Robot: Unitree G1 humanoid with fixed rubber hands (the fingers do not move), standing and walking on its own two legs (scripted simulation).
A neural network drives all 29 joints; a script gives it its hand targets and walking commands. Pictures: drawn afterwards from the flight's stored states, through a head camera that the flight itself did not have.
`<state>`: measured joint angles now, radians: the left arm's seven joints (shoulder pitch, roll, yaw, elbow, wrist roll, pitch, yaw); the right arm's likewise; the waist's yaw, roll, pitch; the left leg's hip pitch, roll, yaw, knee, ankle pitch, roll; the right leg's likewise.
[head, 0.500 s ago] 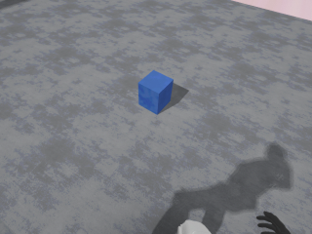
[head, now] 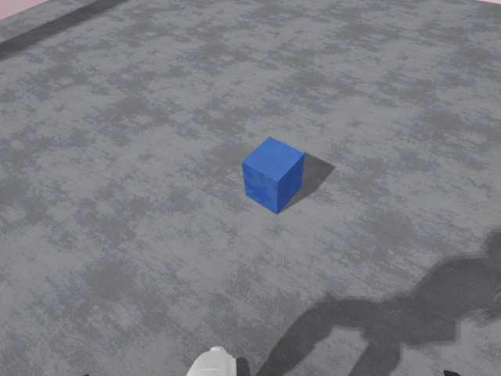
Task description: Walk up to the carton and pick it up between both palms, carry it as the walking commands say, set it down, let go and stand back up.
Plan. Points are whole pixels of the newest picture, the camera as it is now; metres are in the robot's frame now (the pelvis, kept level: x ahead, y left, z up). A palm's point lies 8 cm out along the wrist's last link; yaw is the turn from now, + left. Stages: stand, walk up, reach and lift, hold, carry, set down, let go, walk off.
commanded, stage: walk up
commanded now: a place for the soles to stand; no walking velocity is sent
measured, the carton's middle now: (273, 175) +1.04 -0.02 -0.64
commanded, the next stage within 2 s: none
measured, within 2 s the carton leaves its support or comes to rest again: neither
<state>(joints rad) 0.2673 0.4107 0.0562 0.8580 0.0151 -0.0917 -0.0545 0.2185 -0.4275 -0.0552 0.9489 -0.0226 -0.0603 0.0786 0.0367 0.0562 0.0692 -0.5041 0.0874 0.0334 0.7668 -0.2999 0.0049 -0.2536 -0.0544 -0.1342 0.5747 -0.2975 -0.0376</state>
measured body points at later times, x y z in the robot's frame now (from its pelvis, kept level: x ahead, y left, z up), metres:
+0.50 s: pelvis +0.21 +0.00 -0.01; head +0.22 +0.00 +0.44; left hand +0.30 +0.32 -0.12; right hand +0.25 -0.33 -0.12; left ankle +0.17 +0.14 -0.71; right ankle +0.27 -0.12 -0.73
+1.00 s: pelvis +0.37 +0.02 -0.01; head +0.39 +0.03 +0.44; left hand +0.46 +0.34 -0.13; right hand +0.44 -0.31 -0.10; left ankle +0.41 +0.13 -0.73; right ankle +0.45 -0.13 -0.71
